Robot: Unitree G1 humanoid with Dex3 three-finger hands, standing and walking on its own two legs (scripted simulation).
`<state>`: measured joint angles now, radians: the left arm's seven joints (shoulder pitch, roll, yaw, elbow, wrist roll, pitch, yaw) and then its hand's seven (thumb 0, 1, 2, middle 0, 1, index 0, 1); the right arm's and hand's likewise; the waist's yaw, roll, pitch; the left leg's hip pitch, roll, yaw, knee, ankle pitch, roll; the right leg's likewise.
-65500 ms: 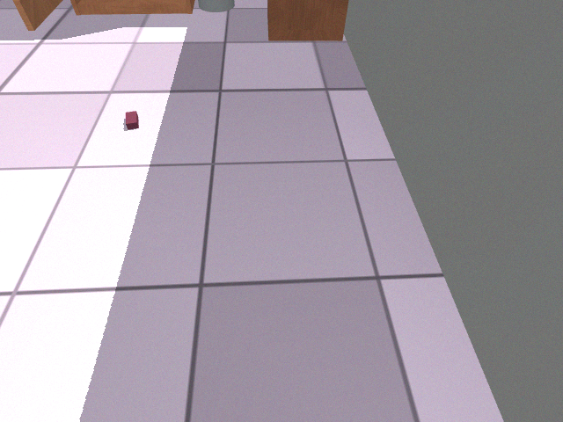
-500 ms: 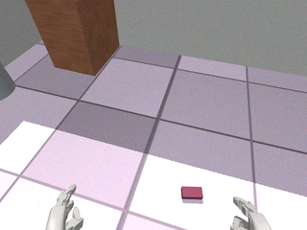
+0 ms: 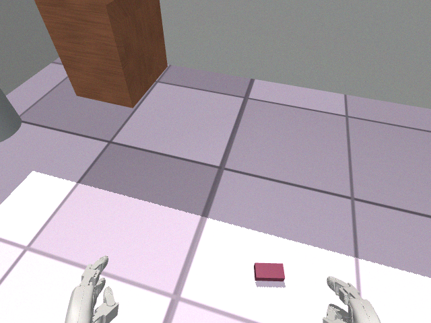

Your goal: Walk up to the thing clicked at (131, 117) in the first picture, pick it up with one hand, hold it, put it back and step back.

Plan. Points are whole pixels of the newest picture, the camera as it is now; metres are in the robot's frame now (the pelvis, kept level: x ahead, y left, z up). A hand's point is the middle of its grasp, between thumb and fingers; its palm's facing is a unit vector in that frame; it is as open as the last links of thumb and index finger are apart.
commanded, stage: home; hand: right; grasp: from above
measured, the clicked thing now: (268, 272) +0.47 -0.22 -0.70
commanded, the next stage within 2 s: stand in 0.74 s
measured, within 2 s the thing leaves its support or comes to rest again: neither
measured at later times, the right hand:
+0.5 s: hand out of the picture +0.16 -0.18 -0.05, palm faces +0.04 +0.98 -0.20, open 7.4 cm
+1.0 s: hand out of the picture +0.15 -0.21 -0.09, palm faces -0.01 +0.94 -0.34, open 7.4 cm
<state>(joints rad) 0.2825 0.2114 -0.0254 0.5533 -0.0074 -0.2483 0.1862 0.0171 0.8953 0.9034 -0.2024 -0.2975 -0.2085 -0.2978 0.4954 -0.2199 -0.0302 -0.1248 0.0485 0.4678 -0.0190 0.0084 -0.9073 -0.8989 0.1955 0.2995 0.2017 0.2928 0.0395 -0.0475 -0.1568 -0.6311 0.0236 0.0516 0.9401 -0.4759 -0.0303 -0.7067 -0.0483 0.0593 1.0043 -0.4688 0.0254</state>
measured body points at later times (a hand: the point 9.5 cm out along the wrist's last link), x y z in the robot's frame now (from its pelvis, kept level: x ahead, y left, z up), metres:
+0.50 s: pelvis +0.00 +0.00 +0.00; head +0.02 +0.00 +0.45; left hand +0.16 +0.25 -0.06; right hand +0.16 -0.23 -0.03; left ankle +0.00 +0.14 -0.68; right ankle +0.02 -0.13 -0.68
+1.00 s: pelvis -0.01 +0.00 +0.01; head +0.02 +0.00 +0.46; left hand +0.14 +0.26 -0.09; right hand +0.15 -0.26 -0.07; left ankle +0.00 +0.14 -0.68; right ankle +0.02 -0.13 -0.68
